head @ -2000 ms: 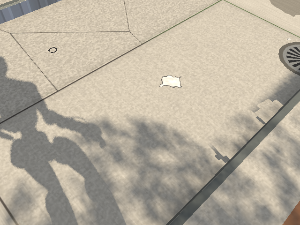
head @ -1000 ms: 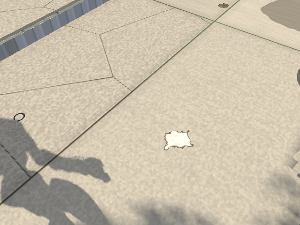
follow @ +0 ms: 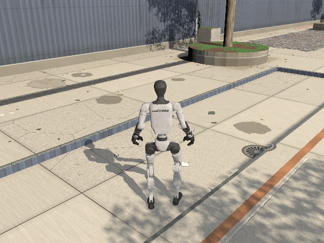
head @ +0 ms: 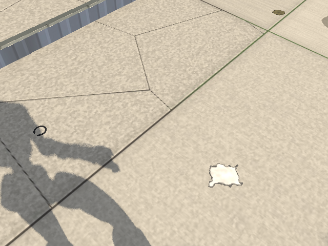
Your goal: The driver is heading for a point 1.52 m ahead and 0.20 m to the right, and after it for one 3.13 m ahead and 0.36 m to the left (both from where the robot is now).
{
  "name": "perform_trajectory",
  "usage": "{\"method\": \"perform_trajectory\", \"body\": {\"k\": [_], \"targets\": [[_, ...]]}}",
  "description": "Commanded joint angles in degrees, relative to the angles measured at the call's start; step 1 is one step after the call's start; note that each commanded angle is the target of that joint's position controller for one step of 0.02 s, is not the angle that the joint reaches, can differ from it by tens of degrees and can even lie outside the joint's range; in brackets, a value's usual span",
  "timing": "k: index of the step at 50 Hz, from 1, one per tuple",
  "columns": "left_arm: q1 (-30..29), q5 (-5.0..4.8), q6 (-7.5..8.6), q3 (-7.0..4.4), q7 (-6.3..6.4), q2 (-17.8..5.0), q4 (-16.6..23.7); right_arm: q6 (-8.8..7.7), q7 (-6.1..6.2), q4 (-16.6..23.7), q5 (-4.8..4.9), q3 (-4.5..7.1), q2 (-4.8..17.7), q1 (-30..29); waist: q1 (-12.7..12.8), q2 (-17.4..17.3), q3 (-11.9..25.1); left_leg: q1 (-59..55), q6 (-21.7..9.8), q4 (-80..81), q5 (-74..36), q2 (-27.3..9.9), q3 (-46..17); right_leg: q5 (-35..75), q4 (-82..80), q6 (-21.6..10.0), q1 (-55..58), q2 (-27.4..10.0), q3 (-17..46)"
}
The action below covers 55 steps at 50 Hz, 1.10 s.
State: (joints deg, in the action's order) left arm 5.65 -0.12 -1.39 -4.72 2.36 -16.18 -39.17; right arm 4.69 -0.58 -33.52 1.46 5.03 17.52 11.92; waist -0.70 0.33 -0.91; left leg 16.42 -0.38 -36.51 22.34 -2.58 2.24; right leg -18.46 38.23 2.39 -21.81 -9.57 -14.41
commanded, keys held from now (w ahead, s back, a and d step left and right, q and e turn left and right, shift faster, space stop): q+shift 0.04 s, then shift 0.26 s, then e+shift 0.68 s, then w+shift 0.02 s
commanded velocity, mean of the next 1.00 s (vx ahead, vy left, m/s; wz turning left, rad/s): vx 0.00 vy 0.00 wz -0.22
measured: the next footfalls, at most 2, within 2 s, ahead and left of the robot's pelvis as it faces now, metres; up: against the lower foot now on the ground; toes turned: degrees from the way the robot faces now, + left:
right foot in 0.42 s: +0.09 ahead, -0.11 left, +0.00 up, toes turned +9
right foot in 1.30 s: +0.07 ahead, -0.18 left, +0.00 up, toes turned -30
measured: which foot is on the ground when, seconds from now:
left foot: down 0.00-1.00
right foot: up 0.00-0.40, down 0.42-0.68, up 0.70-1.00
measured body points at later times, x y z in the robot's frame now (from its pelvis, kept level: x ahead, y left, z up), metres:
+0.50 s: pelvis +0.01 +0.02 +0.01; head +0.03 +0.01 +0.46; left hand +0.09 +0.31 -0.10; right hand +0.24 -0.20 -0.08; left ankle -0.02 +0.11 -0.72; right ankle +0.05 -0.12 -0.72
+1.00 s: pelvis +0.00 +0.06 +0.02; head +0.05 +0.05 +0.47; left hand +0.25 +0.27 -0.08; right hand +0.05 -0.25 -0.07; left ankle -0.01 +0.13 -0.72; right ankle -0.03 -0.11 -0.65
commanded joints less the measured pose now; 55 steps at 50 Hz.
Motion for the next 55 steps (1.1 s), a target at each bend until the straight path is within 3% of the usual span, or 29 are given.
{"method": "perform_trajectory", "body": {"k": [1,2,3,4,5,7,11,15,17,20,21,22,23,24,26,28,31,33,34,35,36,37,39,40,43,49,51,53,55], "targets": [[-6.2,1.63,1.16,-1.58,-0.36,-3.07,7.35,-1.97,0.96,3.81,-3.27,4.8,17.61,9.52,-3.97,-19.41,5.12,-10.79,-20.25,16.51,-36.33,-19.82,-37.11,-22.18,29.02,3.6,-25.3,8.1,12.99],[-10.1,0.72,1.2,-2.3,0.21,-5.58,7.98,-3.41,0.43,3.68,-3.96,4.33,15.35,6.35,-3.98,-12.22,3.44,-9.71,-18.2,18.78,-27.14,-17.02,-31.48,-16.83,32.88,1.47,-26.15,7.99,17.07],[-8.34,0.19,1.28,-2.6,0.7,-6.1,6.96,-4.04,0.77,3.61,-2.83,3.85,14.3,2.58,-1.38,-10.14,2.02,-8.49,-14.55,18.97,-23.91,-14.45,-26.8,-10.03,31.76,-0.12,-26.42,7.4,17.99],[-5.12,0.95,1.06,-2.92,1.26,-6.81,4.77,-3.89,1.23,4.31,-1.21,2.91,11.37,-1.16,0.44,-6.89,2.99,-8.29,-11.81,17.66,-22.71,-12.44,-23.08,-5.15,30.81,-0.2,-25.16,6.38,18.39],[-2.3,1.59,0.96,-3.04,1.21,-7.1,3.5,-3.68,1.57,5.04,-0.58,2.09,9.57,-4.05,1.9,-7.43,4.0,-6.79,-11.01,16.63,-25.01,-10.92,-20.62,-0.96,30.98,0.32,-22.74,6.91,17.88],[0.29,1.16,1.12,-2.73,0.36,-6.49,1.94,-3.59,1.97,5.2,-1.15,0.93,7.47,-4.25,2.26,-7.55,6.69,-6.67,-10.74,15.91,-28.5,-9.23,-18.15,3.09,31.4,0.96,-18.76,7.7,17.42],[-0.75,0.53,1.27,-1.24,-0.33,-4.85,1.32,-3.76,2.18,3.69,-1.39,0.69,7.82,-1.89,0.1,-7.47,6.7,-9.7,-10.66,15.31,-26.76,-8.05,-17.35,5.48,17.64,1.96,-16.04,7.47,17.37],[-0.69,0.02,1.54,-0.9,-1.45,-5.78,1.16,-3.45,1.57,3.16,-2.05,0.59,8.44,-2.82,-0.99,-9.36,4.67,-6.2,-12.33,15.48,-21.51,-8.36,-19.8,2.12,7.24,1.97,-8.75,7.37,17.03],[1.82,0.0,1.71,-0.34,-2.18,-4.94,0.0,-3.88,0.85,2.19,-2.47,-1.01,4.37,-4.2,-0.38,-8.94,5.47,-4.6,-12.24,14.92,-22.55,-8.41,-18.33,1.58,1.51,1.45,-2.1,6.25,16.56],[2.92,-0.06,2.07,-0.01,-2.64,-5.38,0.26,-4.67,0.28,0.06,-2.36,-1.19,4.49,-3.64,1.04,-7.06,3.87,-2.81,-9.3,12.97,-21.71,-6.32,-15.66,12.59,-11.6,-0.7,7.07,7.6,14.84],[2.05,0.19,2.16,-0.52,-2.4,-8.28,1.39,-5.01,0.61,-0.2,-2.63,-0.64,5.79,-2.25,0.13,-5.07,4.1,-3.62,-7.19,10.97,-18.82,-4.37,-14.61,21.39,-10.91,-1.85,8.12,6.16,17.61],[1.14,-0.14,2.2,-1.47,-2.08,-12.64,2.61,-5.25,0.93,0.12,-3.54,0.02,7.14,0.69,-2.81,0.2,4.87,-3.35,-4.95,7.63,-13.78,-0.56,-11.87,33.69,-8.09,-4.05,8.65,3.27,21.94],[1.35,-1.34,2.08,-2.18,-2.12,-13.54,1.88,-5.24,1.31,0.92,-3.8,0.16,6.76,-0.04,-3.06,6.07,5.35,-3.31,-2.38,4.87,-12.14,3.49,-6.47,31.62,-8.74,-7.65,6.41,2.37,25.59],[2.1,-1.63,1.92,-2.24,-2.14,-12.42,2.28,-4.89,1.83,1.16,-3.3,0.34,6.5,-1.82,-1.57,8.05,5.03,-3.11,-1.08,1.65,-9.76,4.97,-3.83,27.75,-11.06,-9.98,4.64,1.15,29.71],[4.34,-0.99,1.81,-1.99,-1.82,-10.97,2.48,-3.86,2.32,2.45,-2.25,0.41,3.87,-4.19,-0.16,11.75,5.48,0.91,-0.15,-4.24,-2.99,7.44,-3.03,25.92,-14.01,-14.05,5.83,-2.26,38.62],[5.34,-0.68,2.0,-2.31,-1.61,-11.13,2.97,-3.67,1.7,3.53,-1.88,0.47,2.04,-4.42,0.71,13.82,6.46,7.16,-0.36,-8.41,9.98,8.68,-5.28,25.78,-16.05,-16.7,10.82,-4.92,44.58],[3.4,-1.83,1.29,-3.3,-1.08,-12.06,3.45,-4.69,0.86,3.74,-1.2,0.79,1.82,-4.26,0.55,10.69,8.27,8.81,-0.02,-3.71,7.23,6.85,-8.45,25.67,-15.06,-14.29,13.97,-3.32,44.81],[-1.81,-2.92,-0.71,-3.45,-0.52,-11.43,5.0,-5.22,0.18,1.2,-0.86,1.14,1.31,0.95,-2.44,9.29,9.01,-2.02,0.14,10.78,-4.68,7.73,-5.6,20.75,-12.69,-10.52,7.83,1.71,40.18],[-2.72,-3.07,-1.36,-3.03,-0.37,-9.65,5.88,-5.01,0.06,0.04,-1.05,1.98,3.12,3.35,-2.92,6.55,8.52,-9.83,-0.96,16.35,-9.9,4.41,-7.55,12.05,-9.24,-7.51,0.4,5.17,37.27],[-0.18,-2.76,-1.45,-2.02,-0.48,-5.6,6.58,-4.39,0.57,0.7,-2.24,3.45,9.5,2.68,-0.44,-9.94,6.6,-16.01,-6.91,21.23,-10.88,-9.67,-25.04,-6.05,4.04,-3.11,-14.08,14.01,27.56],[2.37,-1.49,-0.43,-2.81,-0.56,-8.51,6.57,-4.87,0.23,2.43,-4.55,3.24,9.67,-0.22,1.25,-14.24,4.91,-10.98,-12.78,22.24,-18.64,-20.19,-34.52,-16.01,15.69,-1.29,-18.29,13.04,25.8],[3.65,-1.11,-0.02,-3.9,-0.91,-11.61,5.44,-5.47,0.64,3.68,-4.4,2.37,7.13,-2.9,2.82,-9.0,3.58,-9.28,-13.87,21.68,-21.98,-20.17,-30.43,-13.3,23.47,-0.41,-17.81,9.68,25.74],[5.73,-1.35,-0.75,-4.22,-0.86,-11.07,2.49,-5.92,1.83,4.12,-2.75,1.63,4.6,-7.22,3.88,-3.97,1.46,-9.83,-9.44,19.86,-21.73,-12.35,-17.21,-4.28,27.82,1.37,-18.97,7.66,23.63],[5.8,-1.44,-0.97,-3.76,-1.13,-9.61,2.24,-5.99,2.51,3.87,-2.21,1.51,4.43,-7.17,3.21,-5.22,1.28,-10.71,-8.42,18.98,-27.4,-10.62,-12.68,-0.84,29.29,2.07,-19.95,6.87,22.36],[1.75,-2.0,-1.0,-2.35,-2.15,-6.75,4.52,-5.3,3.71,2.28,-3.07,1.59,5.23,-1.85,-0.25,-6.46,2.6,-14.86,-10.12,18.26,-38.46,-10.01,-5.5,1.76,26.98,4.11,-20.72,5.94,17.54],[-2.47,-1.68,-1.24,-1.39,-3.39,-5.49,7.74,-4.11,3.32,0.92,-2.71,2.65,8.45,-0.49,-2.29,-6.21,3.0,-19.61,-12.59,19.19,-38.07,-14.91,-0.44,0.86,18.12,4.58,-18.73,3.21,14.47],[-4.99,-1.64,-1.3,-0.95,-3.72,-5.1,8.83,-4.73,2.45,-0.57,-1.9,3.16,9.44,3.7,-4.66,-4.58,4.05,-20.84,-13.54,23.92,-16.28,-17.24,-3.36,-0.79,16.81,3.4,-18.45,2.59,14.52],[-6.83,-2.19,-0.86,-0.8,-4.12,-5.18,9.86,-5.87,1.68,-1.39,-1.1,3.33,10.08,5.09,-4.99,-4.76,1.8,-22.58,-13.56,28.73,2.59,-19.45,-7.65,-2.08,14.49,1.24,-21.55,2.76,15.51],[-8.32,-2.4,0.4,-0.45,-4.34,-4.47,9.99,-6.93,1.3,-2.82,-0.94,3.22,9.5,6.78,-5.08,-3.92,-0.5,-25.16,-13.01,30.97,5.0,-20.36,-7.92,-2.45,10.96,-0.96,-23.19,3.01,16.31]]}}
